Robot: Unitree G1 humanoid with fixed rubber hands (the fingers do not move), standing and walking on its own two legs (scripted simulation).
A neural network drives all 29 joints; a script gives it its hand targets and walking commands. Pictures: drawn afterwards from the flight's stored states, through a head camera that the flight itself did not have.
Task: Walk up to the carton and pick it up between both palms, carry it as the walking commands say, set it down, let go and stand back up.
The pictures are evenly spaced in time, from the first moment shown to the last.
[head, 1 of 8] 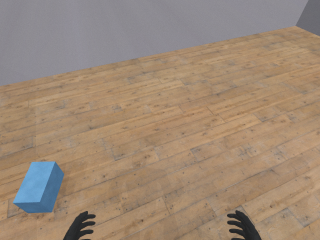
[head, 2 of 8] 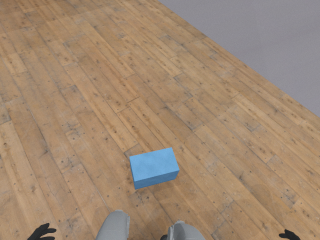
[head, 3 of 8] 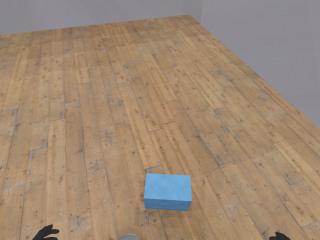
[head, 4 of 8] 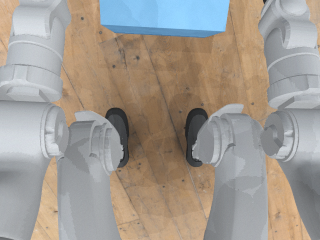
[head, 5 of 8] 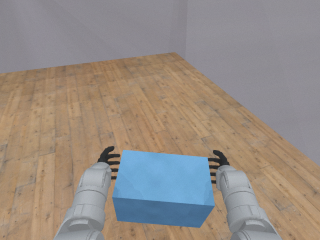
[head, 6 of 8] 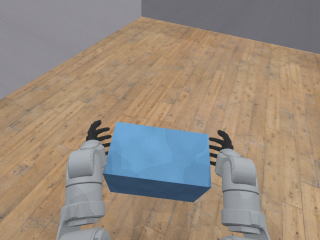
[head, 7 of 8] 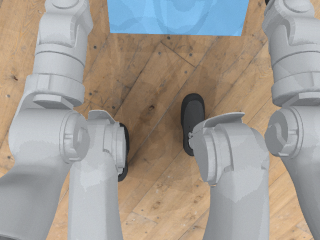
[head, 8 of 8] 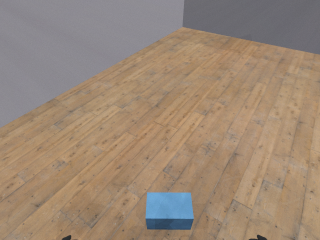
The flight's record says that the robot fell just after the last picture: no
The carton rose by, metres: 0.74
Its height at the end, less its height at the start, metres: +0.00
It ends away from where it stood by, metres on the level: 0.83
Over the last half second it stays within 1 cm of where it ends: yes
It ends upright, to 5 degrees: yes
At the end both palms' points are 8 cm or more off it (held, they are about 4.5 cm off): yes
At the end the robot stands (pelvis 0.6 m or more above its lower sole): yes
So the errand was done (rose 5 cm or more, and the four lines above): yes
